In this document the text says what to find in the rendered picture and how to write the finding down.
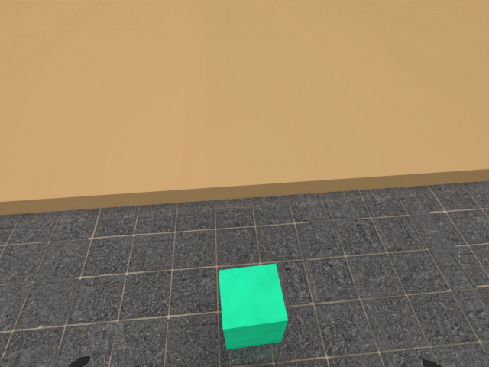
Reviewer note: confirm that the carton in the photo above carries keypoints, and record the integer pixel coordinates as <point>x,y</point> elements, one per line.
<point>253,309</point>

